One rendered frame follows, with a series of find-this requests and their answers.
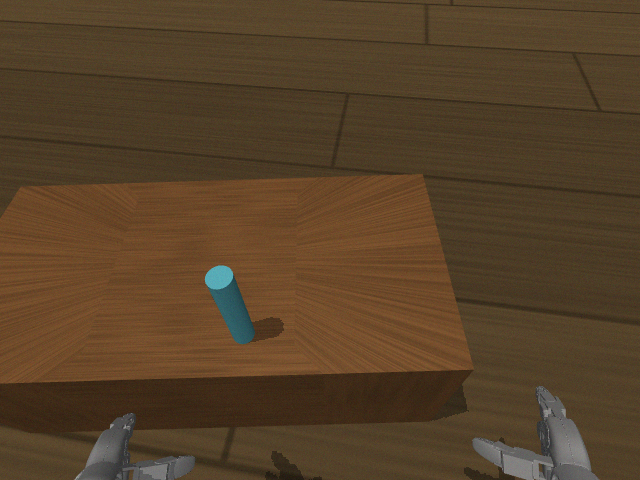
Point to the left robot hand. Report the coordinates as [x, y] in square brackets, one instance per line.
[112, 446]

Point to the right robot hand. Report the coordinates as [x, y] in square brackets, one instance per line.
[561, 443]

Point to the right robot arm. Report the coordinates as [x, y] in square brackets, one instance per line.
[572, 472]

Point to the can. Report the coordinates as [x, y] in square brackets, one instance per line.
[223, 287]

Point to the left robot arm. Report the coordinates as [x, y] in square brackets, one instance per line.
[101, 471]

